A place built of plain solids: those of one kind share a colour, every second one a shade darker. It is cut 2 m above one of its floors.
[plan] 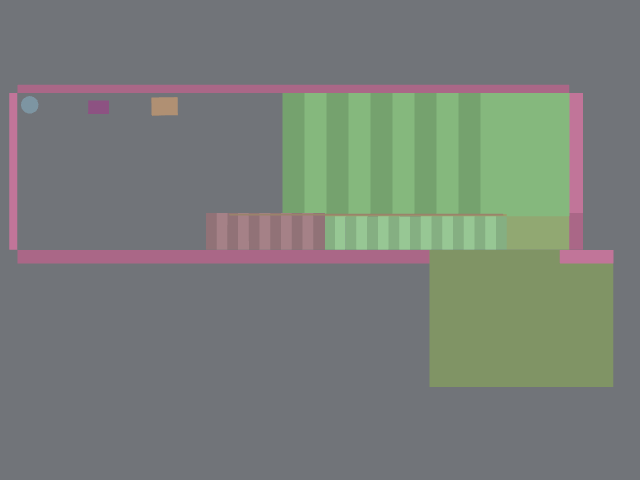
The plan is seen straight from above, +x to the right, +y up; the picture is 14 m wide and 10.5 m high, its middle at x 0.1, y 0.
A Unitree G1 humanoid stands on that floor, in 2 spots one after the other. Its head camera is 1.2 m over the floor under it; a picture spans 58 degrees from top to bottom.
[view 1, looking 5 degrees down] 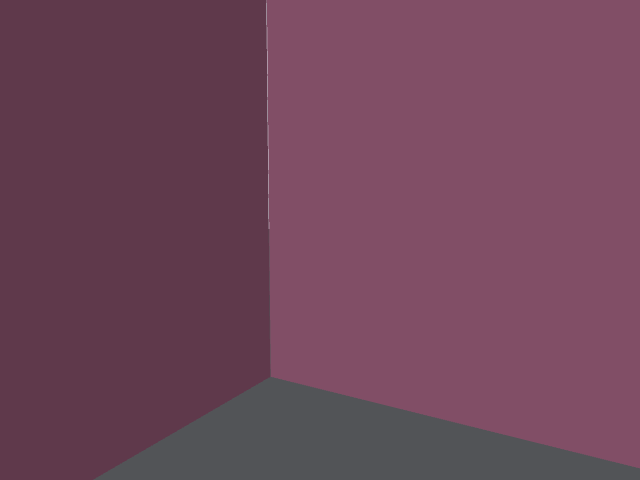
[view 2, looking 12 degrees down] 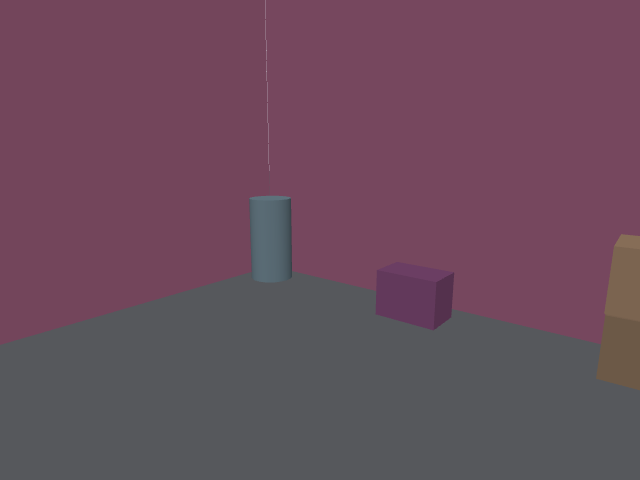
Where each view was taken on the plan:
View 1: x -4.19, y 1.53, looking -150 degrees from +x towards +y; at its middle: wall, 2.71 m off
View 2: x -3.40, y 0.16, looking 129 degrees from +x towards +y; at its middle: wall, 4.02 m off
